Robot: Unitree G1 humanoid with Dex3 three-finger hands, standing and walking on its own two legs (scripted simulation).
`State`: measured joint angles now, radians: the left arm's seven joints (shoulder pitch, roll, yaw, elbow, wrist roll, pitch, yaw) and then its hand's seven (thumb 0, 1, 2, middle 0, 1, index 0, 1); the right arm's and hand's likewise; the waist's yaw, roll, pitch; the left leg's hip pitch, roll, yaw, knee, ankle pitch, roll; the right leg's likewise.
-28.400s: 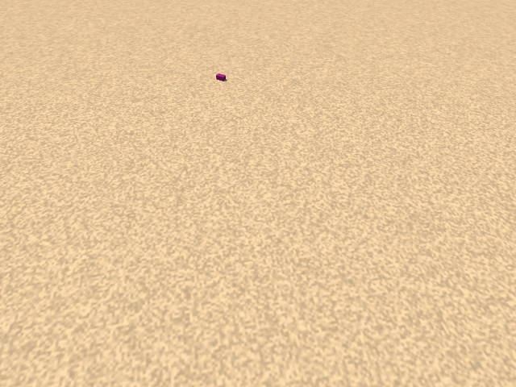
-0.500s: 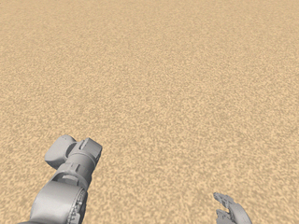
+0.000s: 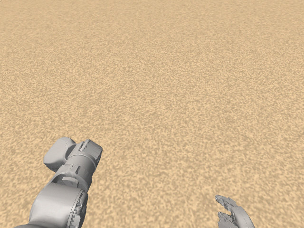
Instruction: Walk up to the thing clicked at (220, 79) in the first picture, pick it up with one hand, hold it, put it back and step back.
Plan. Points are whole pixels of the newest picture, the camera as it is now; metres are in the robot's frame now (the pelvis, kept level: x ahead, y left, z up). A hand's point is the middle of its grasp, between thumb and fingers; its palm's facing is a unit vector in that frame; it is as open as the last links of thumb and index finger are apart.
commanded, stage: crouch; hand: left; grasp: from above
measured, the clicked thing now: (73, 164) +0.32 +0.25 -0.06
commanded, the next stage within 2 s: lower in 2.00 s
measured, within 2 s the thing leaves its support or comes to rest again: neither
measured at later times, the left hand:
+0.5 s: hand (81, 177) +0.30 +0.23 -0.11, palm faces -0.23 -0.40 -0.89, open 9.1 cm
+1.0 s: hand (101, 188) +0.35 +0.24 -0.37, palm faces -0.09 -0.42 -0.90, open 8.9 cm
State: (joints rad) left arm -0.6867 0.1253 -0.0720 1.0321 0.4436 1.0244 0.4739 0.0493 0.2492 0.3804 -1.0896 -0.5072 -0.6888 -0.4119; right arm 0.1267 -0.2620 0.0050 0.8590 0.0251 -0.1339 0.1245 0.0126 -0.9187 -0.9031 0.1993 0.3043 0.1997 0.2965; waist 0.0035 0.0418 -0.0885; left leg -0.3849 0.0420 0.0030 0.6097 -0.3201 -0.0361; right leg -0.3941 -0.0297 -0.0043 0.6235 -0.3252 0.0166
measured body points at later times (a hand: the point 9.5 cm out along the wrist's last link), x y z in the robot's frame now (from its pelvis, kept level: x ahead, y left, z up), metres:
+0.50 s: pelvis -0.01 -0.01 -0.03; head +0.05 +0.00 +0.42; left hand +0.31 +0.25 -0.06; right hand +0.10 -0.27 -0.15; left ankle -0.01 +0.14 -0.73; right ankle -0.01 -0.13 -0.73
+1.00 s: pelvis -0.09 +0.01 -0.25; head +0.11 +0.02 +0.15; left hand +0.36 +0.25 -0.32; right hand -0.05 -0.25 -0.39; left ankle -0.01 +0.14 -0.73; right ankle -0.01 -0.13 -0.73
